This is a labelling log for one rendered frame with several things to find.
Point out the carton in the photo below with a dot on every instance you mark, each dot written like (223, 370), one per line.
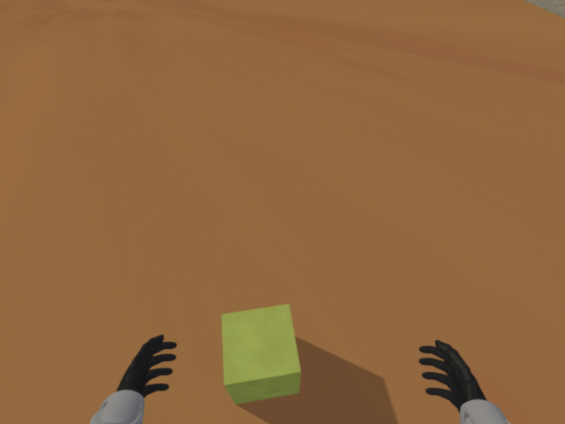
(260, 355)

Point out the right robot hand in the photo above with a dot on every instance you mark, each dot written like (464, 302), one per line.
(464, 386)

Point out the robot left forearm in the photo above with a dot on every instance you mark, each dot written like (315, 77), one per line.
(121, 407)

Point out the left robot hand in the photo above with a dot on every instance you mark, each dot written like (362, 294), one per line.
(138, 374)

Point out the robot right forearm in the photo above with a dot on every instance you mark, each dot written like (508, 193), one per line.
(478, 411)

